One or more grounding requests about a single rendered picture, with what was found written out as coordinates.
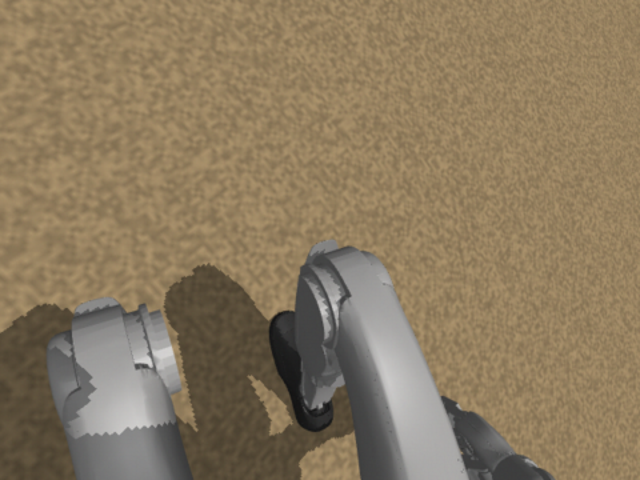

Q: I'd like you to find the right robot foot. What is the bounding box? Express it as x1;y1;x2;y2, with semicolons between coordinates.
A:
269;311;333;432

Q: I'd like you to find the right robot hand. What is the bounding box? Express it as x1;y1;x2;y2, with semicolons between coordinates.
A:
441;396;517;480

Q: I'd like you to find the right robot arm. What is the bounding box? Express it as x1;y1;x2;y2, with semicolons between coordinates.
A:
492;455;555;480

